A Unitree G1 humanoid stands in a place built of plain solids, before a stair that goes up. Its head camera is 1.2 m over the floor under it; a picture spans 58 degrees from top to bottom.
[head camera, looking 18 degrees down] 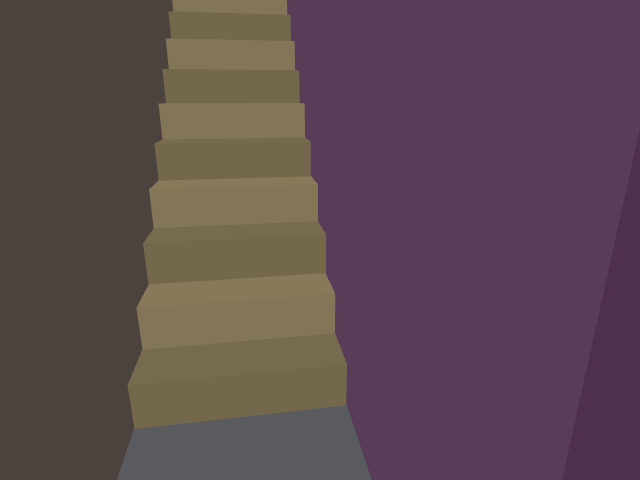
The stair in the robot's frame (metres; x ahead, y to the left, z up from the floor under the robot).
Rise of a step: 0.20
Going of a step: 0.24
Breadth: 0.83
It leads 9 degrees to the left of straight ahead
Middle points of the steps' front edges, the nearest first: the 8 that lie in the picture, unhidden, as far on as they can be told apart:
1.42 0.30 0.20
1.66 0.34 0.39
1.90 0.38 0.59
2.13 0.42 0.79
2.37 0.46 0.98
2.61 0.50 1.18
2.85 0.54 1.38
3.09 0.58 1.57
